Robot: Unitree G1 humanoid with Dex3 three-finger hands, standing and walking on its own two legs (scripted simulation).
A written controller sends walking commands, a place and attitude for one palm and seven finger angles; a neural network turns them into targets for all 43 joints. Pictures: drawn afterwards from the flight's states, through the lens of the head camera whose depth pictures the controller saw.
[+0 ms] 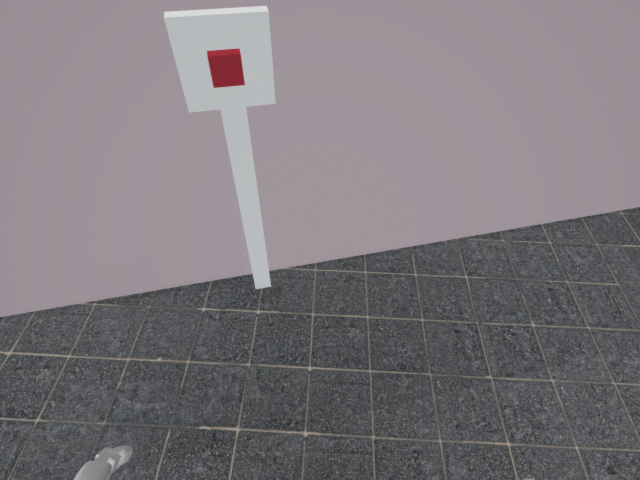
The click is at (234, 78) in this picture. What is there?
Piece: button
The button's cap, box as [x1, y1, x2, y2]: [207, 49, 244, 87]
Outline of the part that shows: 239,49 207,51 214,87 244,84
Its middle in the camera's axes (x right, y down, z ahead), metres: -0.20 -0.35 +0.79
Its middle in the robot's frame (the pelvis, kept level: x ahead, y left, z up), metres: +0.84 +0.24 +0.10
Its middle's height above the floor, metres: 0.87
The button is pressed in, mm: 0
